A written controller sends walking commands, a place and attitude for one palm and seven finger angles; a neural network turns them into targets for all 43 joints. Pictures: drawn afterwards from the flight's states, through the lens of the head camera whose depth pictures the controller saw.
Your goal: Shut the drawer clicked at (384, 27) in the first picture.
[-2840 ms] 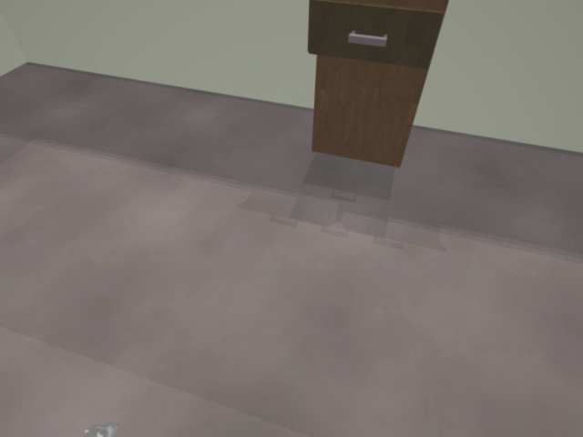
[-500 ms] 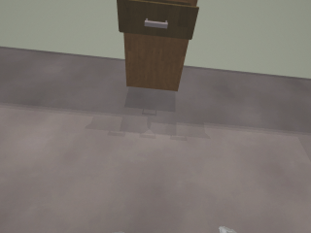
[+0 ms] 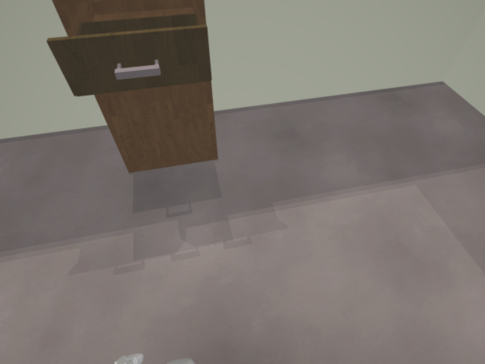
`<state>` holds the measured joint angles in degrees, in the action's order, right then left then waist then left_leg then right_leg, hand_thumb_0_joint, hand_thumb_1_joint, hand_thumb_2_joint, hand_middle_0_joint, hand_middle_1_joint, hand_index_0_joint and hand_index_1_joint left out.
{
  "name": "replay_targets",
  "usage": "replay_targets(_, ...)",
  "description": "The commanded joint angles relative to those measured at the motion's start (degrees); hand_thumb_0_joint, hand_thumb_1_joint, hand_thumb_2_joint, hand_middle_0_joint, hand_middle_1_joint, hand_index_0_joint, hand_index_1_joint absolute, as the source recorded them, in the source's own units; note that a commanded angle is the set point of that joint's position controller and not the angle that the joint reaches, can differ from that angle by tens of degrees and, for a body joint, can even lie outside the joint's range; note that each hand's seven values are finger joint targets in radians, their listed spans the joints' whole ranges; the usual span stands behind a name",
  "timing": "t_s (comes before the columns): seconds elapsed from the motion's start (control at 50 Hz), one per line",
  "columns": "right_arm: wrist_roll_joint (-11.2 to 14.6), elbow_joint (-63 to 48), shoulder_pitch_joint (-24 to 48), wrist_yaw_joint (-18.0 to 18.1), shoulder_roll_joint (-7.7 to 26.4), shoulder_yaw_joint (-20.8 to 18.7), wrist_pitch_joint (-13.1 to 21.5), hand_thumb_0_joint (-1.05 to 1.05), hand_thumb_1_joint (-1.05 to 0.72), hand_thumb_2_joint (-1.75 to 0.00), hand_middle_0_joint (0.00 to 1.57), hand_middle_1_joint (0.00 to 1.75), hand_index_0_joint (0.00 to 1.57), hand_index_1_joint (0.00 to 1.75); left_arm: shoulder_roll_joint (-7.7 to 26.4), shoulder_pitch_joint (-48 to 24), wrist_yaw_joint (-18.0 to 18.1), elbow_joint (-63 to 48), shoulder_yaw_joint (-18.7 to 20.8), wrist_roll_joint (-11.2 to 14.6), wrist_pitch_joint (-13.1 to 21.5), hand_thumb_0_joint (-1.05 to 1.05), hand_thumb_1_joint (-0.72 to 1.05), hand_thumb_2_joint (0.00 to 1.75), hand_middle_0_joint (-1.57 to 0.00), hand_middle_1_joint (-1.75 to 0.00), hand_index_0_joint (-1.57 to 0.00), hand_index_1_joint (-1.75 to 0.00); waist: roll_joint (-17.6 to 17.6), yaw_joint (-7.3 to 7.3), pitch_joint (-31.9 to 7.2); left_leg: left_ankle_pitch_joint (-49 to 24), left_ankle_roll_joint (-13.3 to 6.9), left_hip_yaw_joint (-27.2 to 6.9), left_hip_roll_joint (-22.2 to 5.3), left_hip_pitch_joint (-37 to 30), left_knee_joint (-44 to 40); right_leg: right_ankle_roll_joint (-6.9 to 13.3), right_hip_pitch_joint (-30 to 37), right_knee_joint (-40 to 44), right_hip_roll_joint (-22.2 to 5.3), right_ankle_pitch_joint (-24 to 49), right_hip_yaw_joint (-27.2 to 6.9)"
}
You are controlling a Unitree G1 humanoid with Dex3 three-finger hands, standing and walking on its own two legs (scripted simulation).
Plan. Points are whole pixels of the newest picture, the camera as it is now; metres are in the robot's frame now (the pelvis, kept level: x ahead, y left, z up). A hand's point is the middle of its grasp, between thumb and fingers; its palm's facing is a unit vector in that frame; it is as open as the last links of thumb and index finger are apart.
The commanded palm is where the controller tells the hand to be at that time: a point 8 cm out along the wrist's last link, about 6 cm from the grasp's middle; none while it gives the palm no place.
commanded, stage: walk to a spot facing it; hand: left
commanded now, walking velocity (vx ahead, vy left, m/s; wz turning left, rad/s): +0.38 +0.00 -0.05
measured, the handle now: (138, 68) +0.92 +0.33 +0.00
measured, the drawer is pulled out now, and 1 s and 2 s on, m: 0.27 0.27 0.27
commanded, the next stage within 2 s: turn to face it in 0.52 s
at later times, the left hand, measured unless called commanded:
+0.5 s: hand (128, 322) +0.23 +0.24 -0.17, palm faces -0.01 -0.99 -0.13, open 7.4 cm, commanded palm none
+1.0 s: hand (184, 216) +0.48 +0.16 -0.16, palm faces -0.06 -0.99 -0.15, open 7.3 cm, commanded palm none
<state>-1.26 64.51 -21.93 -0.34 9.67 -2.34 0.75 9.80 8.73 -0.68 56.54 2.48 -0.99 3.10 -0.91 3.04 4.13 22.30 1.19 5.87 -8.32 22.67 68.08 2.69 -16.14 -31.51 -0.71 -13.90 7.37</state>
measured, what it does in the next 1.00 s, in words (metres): walks ahead: left foot, then right foot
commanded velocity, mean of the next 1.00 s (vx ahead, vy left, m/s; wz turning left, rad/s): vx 0.18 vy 0.00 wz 0.00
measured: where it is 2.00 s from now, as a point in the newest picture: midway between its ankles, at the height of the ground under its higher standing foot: (231, 314)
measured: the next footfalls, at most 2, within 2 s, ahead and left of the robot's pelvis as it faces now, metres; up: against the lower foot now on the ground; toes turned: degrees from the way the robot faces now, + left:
left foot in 0.26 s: +0.25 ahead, +0.15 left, +0.00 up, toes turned +10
right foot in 0.78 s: +0.43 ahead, -0.12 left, +0.00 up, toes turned -20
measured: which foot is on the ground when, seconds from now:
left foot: up 0.00-0.24, down 0.26-0.78, up 0.80-1.00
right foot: down 0.00-0.26, up 0.28-0.76, down 0.78-1.00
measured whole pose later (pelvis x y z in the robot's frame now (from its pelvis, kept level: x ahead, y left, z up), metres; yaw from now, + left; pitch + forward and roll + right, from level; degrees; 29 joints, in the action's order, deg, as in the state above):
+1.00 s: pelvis +0.34 +0.01 +0.00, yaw -3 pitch -2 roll -1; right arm -0.9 61.0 -17.5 0.5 8.4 -3.0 -2.0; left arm 7.2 5.2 1.7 56.4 2.4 -1.2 0.8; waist -0.3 3.3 2.7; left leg 25.8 1.7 5.1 -5.8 25.2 60.3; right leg 1.7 -17.6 -31.3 -6.0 -11.4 15.8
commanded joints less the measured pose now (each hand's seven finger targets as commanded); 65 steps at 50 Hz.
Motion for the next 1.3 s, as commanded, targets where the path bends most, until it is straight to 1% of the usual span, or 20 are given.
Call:
replay_targets(0.0, -0.38, -4.87, -0.46, -0.08, 2.53, -1.10, 0.65, 0.00, -0.90, -0.90, 0.20, 0.30, 0.20, 0.30, 8.21, 5.34, 1.22, 0.39, 1.77, -0.41, 0.77, 0.00, 0.90, 0.90, -0.20, -0.30, -0.20, -0.30, 7.71, -0.89, -0.83, -5.47, 1.63, -1.13, -2.74, 6.85, -7.21, 6.60, 0.08, 20.31, -14.26, 2.33, -11.33)
replay_targets(0.14, -0.03, -8.34, 7.37, -1.44, 2.09, -1.34, 2.22, 0.00, -0.90, -0.90, 0.20, 0.30, 0.20, 0.30, 9.70, 9.07, 0.76, 2.59, 2.29, -0.59, 0.84, 0.00, 0.90, 0.90, -0.20, -0.30, -0.20, -0.30, 7.88, -3.10, 1.03, -9.17, 0.50, 1.53, 0.01, 1.60, -28.18, 6.09, 2.33, 18.98, -13.61, -4.37, -11.97)
replay_targets(0.2, -0.20, -6.63, 2.04, -0.95, 4.69, -1.78, 3.05, 0.00, -0.90, -0.90, 0.20, 0.30, 0.20, 0.30, 9.64, 8.87, 0.64, 2.92, 2.39, -0.30, 0.31, 0.00, 0.90, 0.90, -0.20, -0.30, -0.20, -0.30, 3.32, 0.28, 0.81, -10.07, 0.08, 4.36, 2.73, -12.39, -36.29, 4.09, -2.01, 10.53, -10.76, -2.68, -9.36)
replay_targets(0.22, -0.53, -4.66, -4.42, -0.33, 7.84, -2.33, 3.40, 0.00, -0.90, -0.90, 0.20, 0.30, 0.20, 0.30, 7.85, 9.23, 0.39, 2.51, 2.08, -0.13, 0.17, 0.00, 0.90, 0.90, -0.20, -0.30, -0.20, -0.30, -3.45, 2.92, -2.48, -5.72, -1.30, -0.35, 0.35, -21.46, -40.60, 2.39, -5.47, -1.63, -6.95, 1.35, -6.75)
replay_targets(0.26, -1.23, -2.28, -14.37, 0.60, 15.36, -3.68, 3.31, 0.00, -0.90, -0.90, 0.20, 0.30, 0.20, 0.30, 4.67, 7.54, 0.21, -0.39, 1.30, -0.13, 0.01, 0.00, 0.90, 0.90, -0.20, -0.30, -0.20, -0.30, -23.17, 5.51, -5.59, 10.27, -8.18, -31.73, -19.29, -27.15, -58.25, -0.69, -20.58, -33.69, 1.87, -19.10, -3.85)
replay_targets(0.32, -0.55, -5.37, -1.18, 1.30, 8.09, -1.70, 3.65, 0.00, -0.90, -0.90, 0.20, 0.30, 0.20, 0.30, 4.15, 6.04, -0.67, 1.52, 1.87, -0.66, -0.59, 0.00, 0.90, 0.90, -0.20, -0.30, -0.20, -0.30, -5.74, -0.27, 2.85, 8.97, -7.08, -18.60, -15.66, -13.34, -59.73, -0.46, -21.85, -41.37, -5.42, -5.48, -8.12)
replay_targets(0.4, 0.02, -5.22, 0.69, 1.72, 5.25, -1.08, 4.74, 0.00, -0.90, -0.90, 0.20, 0.30, 0.20, 0.30, 1.73, 10.48, -0.69, 3.11, 1.85, -0.96, -2.78, 0.00, 0.90, 0.90, -0.20, -0.30, -0.20, -0.30, -4.87, -3.43, 1.00, -7.69, -5.94, -2.84, -11.33, -10.65, -59.32, -2.62, -17.82, -37.23, -6.55, 1.37, -6.78)
replay_targets(0.64, -0.45, -1.65, -6.29, 1.81, 3.77, -1.59, 3.35, 0.00, -0.90, -0.90, 0.20, 0.30, 0.20, 0.30, -0.34, -2.87, -0.64, -3.40, 1.61, -0.72, -2.62, 0.00, 0.90, 0.90, -0.20, -0.30, -0.20, -0.30, -5.80, 0.17, 3.87, -35.90, -8.05, 7.83, -11.71, -19.41, -51.10, -2.62, -15.73, -9.15, -4.42, 3.12, -0.03)
replay_targets(0.7, 0.04, -0.80, -4.19, 1.79, 4.49, -1.33, 2.95, 0.00, -0.90, -0.90, 0.20, 0.30, 0.20, 0.30, 1.17, 8.29, 0.33, 0.86, 1.20, -0.95, -0.99, 0.00, 0.90, 0.90, -0.20, -0.30, -0.20, -0.30, -4.58, -5.02, -3.70, -44.08, -5.67, 8.12, -8.62, -19.18, -38.40, -1.43, 1.72, 0.73, -0.91, 9.53, 3.12)
replay_targets(0.72, 0.58, -0.57, -4.36, 1.45, 3.32, -1.10, 3.03, 0.00, -0.90, -0.90, 0.20, 0.30, 0.20, 0.30, 4.58, 13.73, 0.87, 2.92, 1.72, -1.08, 0.00, 0.00, 0.90, 0.90, -0.20, -0.30, -0.20, -0.30, -0.86, -7.44, -8.57, -36.39, -3.47, 8.35, -6.12, -13.95, -29.71, -1.27, 13.31, 3.19, -4.25, 20.70, 0.46)
replay_targets(0.76, 1.46, -1.86, -7.40, 1.56, -0.13, -0.58, 2.06, 0.00, -0.90, -0.90, 0.20, 0.30, 0.20, 0.30, 12.92, 20.71, 1.55, 4.90, 2.91, -0.19, 0.57, 0.00, 0.90, 0.90, -0.20, -0.30, -0.20, -0.30, 10.93, -7.62, -16.72, 13.90, -0.80, 2.58, 4.38, 0.70, -4.02, 7.85, 26.29, 2.95, -25.59, 61.18, -16.27)
replay_targets(0.8, 1.36, -3.45, -4.20, 1.83, -0.45, -0.56, 0.35, 0.00, -0.90, -0.90, 0.20, 0.30, 0.20, 0.30, 12.08, 12.49, 2.12, 2.25, 2.48, -0.01, 0.17, 0.00, 0.90, 0.90, -0.20, -0.30, -0.20, -0.30, 16.39, -6.21, -14.01, 12.89, -0.22, -4.21, 2.45, 3.60, 3.58, 9.23, 15.92, 9.66, -26.78, 42.49, -18.33)
replay_targets(0.84, 0.76, -3.00, -1.78, 1.50, 0.06, -1.04, -1.01, 0.00, -0.90, -0.90, 0.20, 0.30, 0.20, 0.30, 8.13, 3.76, 2.99, -0.14, 1.81, -0.09, -0.95, 0.00, 0.90, 0.90, -0.20, -0.30, -0.20, -0.30, 6.58, -3.35, -6.63, 6.63, 0.16, -5.08, 0.62, 3.46, 3.56, 6.63, 4.65, 13.27, -23.45, 24.01, -10.60)
replay_targets(0.9, 0.29, -3.58, -3.03, 0.94, -0.58, -0.85, -2.75, 0.00, -0.90, -0.90, 0.20, 0.30, 0.20, 0.30, 7.13, -0.74, 3.12, -1.88, 1.58, -0.41, -1.64, 0.00, 0.90, 0.90, -0.20, -0.30, -0.20, -0.30, 7.56, -0.86, -4.76, 2.96, 0.97, -2.72, 1.06, 0.10, -3.04, 4.19, -3.62, 16.08, -21.31, 10.47, -2.99)
replay_targets(1.06, -0.14, -9.05, 0.29, -0.02, 2.73, -1.32, -2.40, 0.00, -0.90, -0.90, 0.20, 0.30, 0.20, 0.30, 9.17, -0.47, 2.93, -3.87, 2.71, -0.36, -3.99, 0.00, 0.90, 0.90, -0.20, -0.30, -0.20, -0.30, 4.67, -0.74, -3.70, -5.29, 0.20, 1.88, 3.50, -8.50, -32.15, 0.76, -4.93, 6.75, -19.09, -4.69, 2.56)
replay_targets(1.08, -0.34, -9.34, -0.01, -0.08, 5.18, -1.82, -2.11, 0.00, -0.90, -0.90, 0.20, 0.30, 0.20, 0.30, 7.75, 0.28, 2.56, -4.42, 2.35, 0.15, -4.57, 0.00, 0.90, 0.90, -0.20, -0.30, -0.20, -0.30, -3.26, -0.47, -2.31, -5.77, -0.83, -3.22, 1.43, -10.38, -40.61, -1.65, -9.00, -0.05, -15.43, -8.79, 4.06)
replay_targets(1.1, -0.85, -10.88, -0.56, 0.12, 10.76, -2.89, -1.71, 0.00, -0.90, -0.90, 0.20, 0.30, 0.20, 0.30, 4.55, 1.00, 2.07, -6.21, 1.96, 0.51, -5.05, 0.00, 0.90, 0.90, -0.20, -0.30, -0.20, -0.30, -18.09, -0.01, -0.74, -5.76, -6.17, -22.22, -10.10, -8.82, -51.69, -5.67, -15.46, -11.50, -7.97, -16.60, 5.89)
replay_targets(1.12, -1.25, -11.93, 0.17, 0.71, 14.36, -3.62, -1.53, 0.00, -0.90, -0.90, 0.20, 0.30, 0.20, 0.30, 4.72, -2.89, 1.80, -8.19, 1.71, 0.05, -5.18, 0.00, 0.90, 0.90, -0.20, -0.30, -0.20, -0.30, -19.03, 1.65, 0.28, -5.95, -12.02, -32.35, -15.99, -4.04, -57.50, -5.79, -16.40, -23.60, -4.64, -20.80, 0.47)
replay_targets(1.2, -0.39, -13.32, 8.87, 1.92, 10.48, -2.17, -0.11, 0.00, -0.90, -0.90, 0.20, 0.30, 0.20, 0.30, 6.01, 1.92, 1.25, -4.24, 2.38, -0.54, -4.64, 0.00, 0.90, 0.90, -0.20, -0.30, -0.20, -0.30, -6.57, -2.94, -4.18, -18.60, -9.18, -17.67, -7.55, -11.76, -52.77, -6.03, -18.27, -34.22, -5.26, -7.52, -6.61)
replay_targets(1.28, 0.23, -12.03, 6.61, 2.12, 10.13, -1.86, 0.17, 0.00, -0.90, -0.90, 0.20, 0.30, 0.20, 0.30, 6.40, 4.01, 1.81, -2.36, 1.79, 0.04, -4.81, 0.00, 0.90, 0.90, -0.20, -0.30, -0.20, -0.30, -4.48, -2.32, -7.68, -37.58, -10.40, -13.50, -6.59, -20.09, -50.04, -7.21, -15.32, -29.55, -4.64, -7.47, -6.56)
